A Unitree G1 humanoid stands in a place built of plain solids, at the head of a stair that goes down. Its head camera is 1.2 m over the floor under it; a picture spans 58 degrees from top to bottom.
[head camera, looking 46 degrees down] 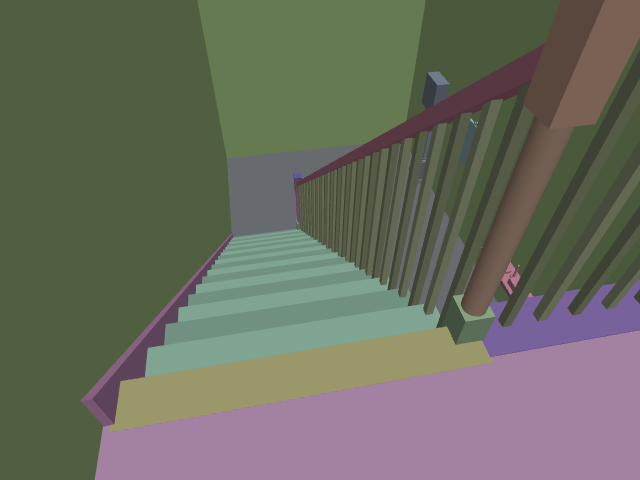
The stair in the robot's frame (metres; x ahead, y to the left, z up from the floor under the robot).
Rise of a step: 0.20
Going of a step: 0.23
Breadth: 1.10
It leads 11 degrees to the left of straight ahead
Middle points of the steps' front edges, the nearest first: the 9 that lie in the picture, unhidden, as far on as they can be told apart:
0.68 0.09 0.00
0.92 0.09 -0.21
1.15 0.13 -0.41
1.38 0.17 -0.61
1.61 0.22 -0.81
1.84 0.26 -1.01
2.07 0.30 -1.21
2.30 0.35 -1.41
2.53 0.39 -1.62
